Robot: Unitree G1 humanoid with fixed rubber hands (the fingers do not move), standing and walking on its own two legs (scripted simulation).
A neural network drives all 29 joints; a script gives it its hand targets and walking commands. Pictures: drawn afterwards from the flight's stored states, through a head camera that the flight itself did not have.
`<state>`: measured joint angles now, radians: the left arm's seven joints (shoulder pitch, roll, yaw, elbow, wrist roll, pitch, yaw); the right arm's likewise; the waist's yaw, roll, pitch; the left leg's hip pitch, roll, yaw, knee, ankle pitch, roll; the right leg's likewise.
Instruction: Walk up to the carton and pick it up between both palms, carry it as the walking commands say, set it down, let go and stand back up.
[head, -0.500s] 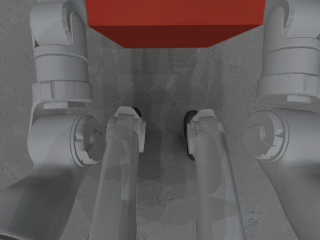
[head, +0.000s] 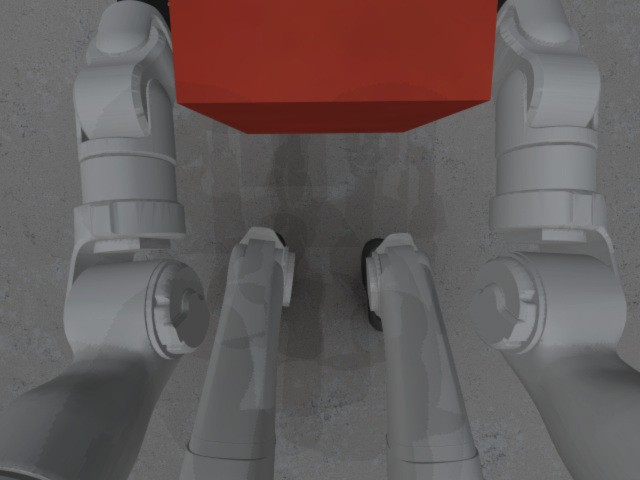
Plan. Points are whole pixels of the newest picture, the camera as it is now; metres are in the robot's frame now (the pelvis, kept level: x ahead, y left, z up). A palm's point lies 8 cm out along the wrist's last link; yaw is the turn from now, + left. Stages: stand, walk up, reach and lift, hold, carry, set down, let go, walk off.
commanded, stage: reach and lift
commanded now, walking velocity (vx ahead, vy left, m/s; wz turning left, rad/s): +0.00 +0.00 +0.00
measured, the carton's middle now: out of the picture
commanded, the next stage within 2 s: none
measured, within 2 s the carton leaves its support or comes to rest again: neither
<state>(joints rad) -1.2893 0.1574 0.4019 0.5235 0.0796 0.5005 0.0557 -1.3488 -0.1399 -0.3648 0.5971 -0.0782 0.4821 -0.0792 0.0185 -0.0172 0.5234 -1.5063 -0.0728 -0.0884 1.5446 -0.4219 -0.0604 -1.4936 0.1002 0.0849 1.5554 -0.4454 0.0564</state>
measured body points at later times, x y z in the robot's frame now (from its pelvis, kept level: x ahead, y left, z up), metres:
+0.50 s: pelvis +0.00 +0.01 +0.05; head +0.29 +0.01 +0.38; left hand +0.52 +0.18 -0.02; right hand +0.54 -0.14 -0.02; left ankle +0.14 +0.13 -0.53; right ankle +0.14 -0.13 -0.53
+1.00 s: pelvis +0.02 +0.00 +0.11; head +0.26 +0.01 +0.48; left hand +0.49 +0.17 +0.05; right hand +0.50 -0.14 +0.05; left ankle +0.14 +0.13 -0.53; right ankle +0.14 -0.13 -0.53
